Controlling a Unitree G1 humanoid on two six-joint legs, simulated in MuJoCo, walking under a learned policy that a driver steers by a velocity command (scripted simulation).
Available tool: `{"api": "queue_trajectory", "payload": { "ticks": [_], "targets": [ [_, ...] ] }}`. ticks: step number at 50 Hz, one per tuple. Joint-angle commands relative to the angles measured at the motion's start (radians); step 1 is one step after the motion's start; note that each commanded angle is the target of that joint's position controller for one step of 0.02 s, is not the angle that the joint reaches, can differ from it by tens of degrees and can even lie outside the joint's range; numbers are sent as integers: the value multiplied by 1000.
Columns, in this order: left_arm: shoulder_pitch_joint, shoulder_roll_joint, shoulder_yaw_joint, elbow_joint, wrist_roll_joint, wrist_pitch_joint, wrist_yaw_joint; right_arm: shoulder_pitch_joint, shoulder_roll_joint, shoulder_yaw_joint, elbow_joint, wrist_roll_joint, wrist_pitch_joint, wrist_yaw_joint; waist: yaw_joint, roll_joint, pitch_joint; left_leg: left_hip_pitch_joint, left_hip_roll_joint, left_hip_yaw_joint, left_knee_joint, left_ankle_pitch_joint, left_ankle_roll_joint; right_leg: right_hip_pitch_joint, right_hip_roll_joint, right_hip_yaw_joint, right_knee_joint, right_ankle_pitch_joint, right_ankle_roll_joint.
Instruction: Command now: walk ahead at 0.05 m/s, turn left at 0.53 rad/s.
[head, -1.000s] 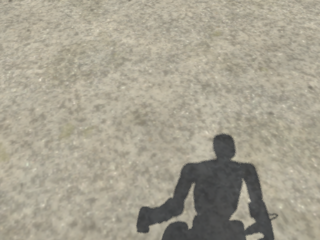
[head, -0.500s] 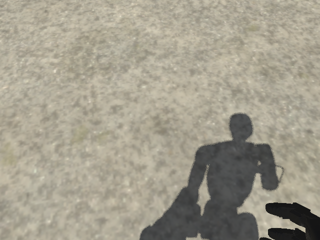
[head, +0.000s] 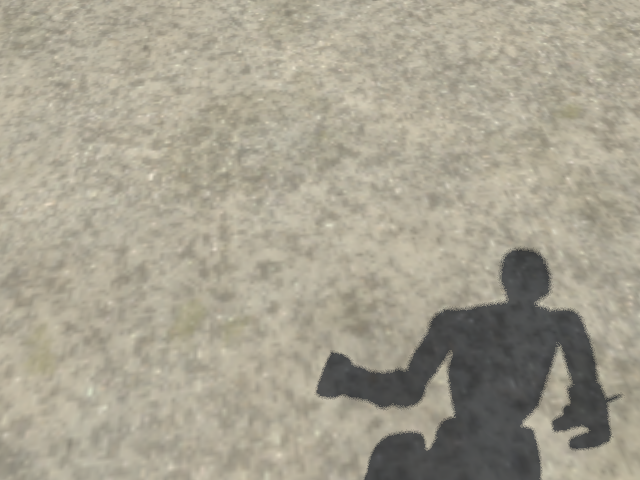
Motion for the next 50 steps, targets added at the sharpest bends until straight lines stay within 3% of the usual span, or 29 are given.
{"api": "queue_trajectory", "payload": {
  "ticks": [1,2,3,4,5,7,10,12,15,17,18,19,20,21,22,24,27,29,32,34,36,37,38,39,40,42,45,48,50],
  "targets": [
    [54,247,69,-60,31,-6,13,27,-22,0,-108,-7,-7,-6,-1,-210,-135,-229,19,-31,247,-285,-4,368,-357,308,-117,423,-198],
    [107,194,63,-51,42,0,9,34,-104,-18,-111,-14,-17,-3,35,-281,-172,-312,35,33,479,-438,-55,363,-467,433,-125,529,-324],
    [84,143,48,-66,30,-1,8,51,-162,-40,-95,-10,-14,1,33,-193,-161,-322,74,17,610,-382,-85,350,-431,351,-111,519,-324],
    [42,115,41,-72,21,2,8,52,-163,-48,-76,-4,-1,0,22,-135,-134,-330,91,29,665,-319,-111,325,-354,234,-96,474,-274],
    [12,109,39,-77,12,8,9,46,-147,-48,-73,-3,15,-5,17,-118,-113,-342,103,40,686,-267,-128,304,-309,167,-97,410,-239],
    [9,125,41,-70,13,19,11,16,-89,-31,-92,-1,31,0,28,-131,-78,-308,108,84,658,-198,-148,234,-263,79,-122,412,-237],
    [30,143,48,-54,14,32,14,-35,-39,-11,-129,-5,29,6,51,-171,-101,-233,116,121,492,-184,-150,243,-258,29,-127,415,-258],
    [26,162,54,-49,6,36,11,-60,-28,-1,-144,-11,25,14,64,-189,-120,-140,130,141,357,-176,-134,231,-269,13,-123,404,-263],
    [45,181,56,-30,-10,38,1,-59,-48,-4,-146,-12,25,24,70,-203,-119,-40,124,169,177,-132,-103,232,-287,32,-104,338,-263],
    [35,171,48,-17,-27,40,-2,-5,-41,-7,-119,-16,23,31,32,-183,-100,100,101,203,-76,51,-57,175,-258,11,-56,239,-218],
    [88,143,37,8,-27,36,-6,-2,-61,-10,-120,-22,23,29,33,-145,-94,202,119,165,-164,144,-29,108,-225,-12,-24,134,-153],
    [123,79,15,7,11,29,-15,12,-126,-20,-133,-31,25,17,63,49,-137,333,303,-60,-182,352,20,-6,-142,-97,142,-109,-53],
    [103,42,3,-25,28,22,-14,-45,-151,-15,-148,-51,23,18,85,257,-100,221,472,-207,-192,429,170,-95,-66,-134,191,-416,9],
    [34,115,20,-27,17,26,-4,-53,-98,-4,-152,-64,5,24,24,197,-81,145,460,-210,-217,324,226,-64,-88,-79,298,-452,29],
    [31,132,30,-20,3,31,-1,-74,-70,6,-137,-66,-11,25,38,182,-56,137,419,-167,-220,292,207,-76,-88,-63,347,-423,32],
    [74,138,41,19,10,46,11,-116,-72,6,-124,-44,-31,24,51,175,-42,149,372,-110,-204,334,163,-88,-94,-47,383,-366,46],
    [118,93,30,47,1,48,7,-135,-47,14,-102,-37,-33,19,70,134,-65,135,332,-34,-165,492,155,2,-84,-61,345,-308,58],
    [97,74,19,51,-4,44,2,-96,-46,13,-77,-30,-26,17,37,137,-76,157,317,-54,-206,190,159,30,-69,-95,243,-271,51],
    [49,112,25,34,-21,27,-5,-45,-116,-11,-51,-12,-15,11,1,164,20,145,354,-190,-301,-296,184,-24,-37,-129,173,-306,4],
    [80,100,22,51,-25,5,-13,-57,-109,-10,-45,-1,-19,8,28,138,46,109,360,-209,-308,-344,177,43,-34,-135,52,-264,-46],
    [179,93,24,101,-14,-18,-21,-97,-84,-4,-48,5,-26,10,84,105,25,0,310,-150,-255,-299,137,251,-32,-126,-73,-146,-100],
    [268,113,30,128,-13,-26,-21,-145,-35,10,-65,-5,-36,15,123,55,-2,-107,260,-84,-136,-246,94,384,-104,-35,-96,-163,-135],
    [348,199,54,157,-15,-32,-21,-198,33,24,-108,-12,-55,20,136,-152,-5,-273,107,126,105,-216,16,462,-226,173,-172,-361,-211],
    [358,239,67,150,-11,-38,-27,-231,-15,15,-133,-3,-74,21,158,-247,56,-417,92,174,269,-283,-9,465,-391,435,-302,-440,-311],
    [336,194,54,138,1,-47,-21,-239,-68,-5,-133,13,-87,25,155,-183,107,-510,147,110,423,-311,-10,462,-421,474,-326,-441,-336],
    [283,154,41,118,-11,-56,-20,-175,-64,-9,-102,13,-96,39,113,-133,106,-590,195,96,499,-181,-1,513,-353,353,-327,-389,-284],
    [270,131,30,113,-9,-45,-22,-208,-29,-3,-101,-5,-103,58,114,-106,93,-518,216,145,407,-7,-31,458,-271,159,-355,-120,-236],
    [273,153,34,110,-10,-36,-19,-251,17,17,-113,-4,-103,71,127,-119,86,-349,194,192,226,134,-61,339,-209,16,-359,16,-215],
    [301,180,41,117,-14,-34,-20,-286,13,20,-126,0,-103,75,140,-121,97,-262,175,207,130,185,-62,290,-214,-9,-361,26,-213]
  ]
}}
